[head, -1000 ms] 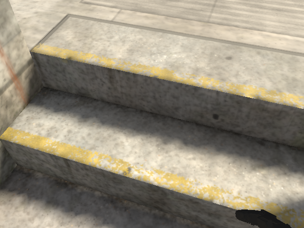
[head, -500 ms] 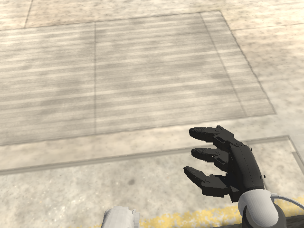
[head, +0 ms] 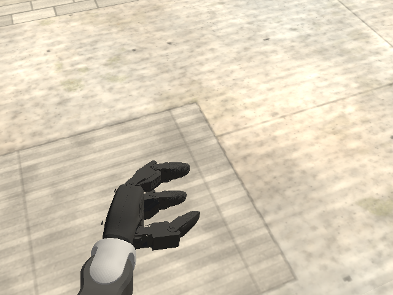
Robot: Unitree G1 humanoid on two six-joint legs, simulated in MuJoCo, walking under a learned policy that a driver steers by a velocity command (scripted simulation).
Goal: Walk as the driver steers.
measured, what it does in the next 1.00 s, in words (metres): climbs, turning left: left foot, then right foot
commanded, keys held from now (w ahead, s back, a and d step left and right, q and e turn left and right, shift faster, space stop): w+q+shift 0.04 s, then q+shift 0.74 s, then e+shift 0.22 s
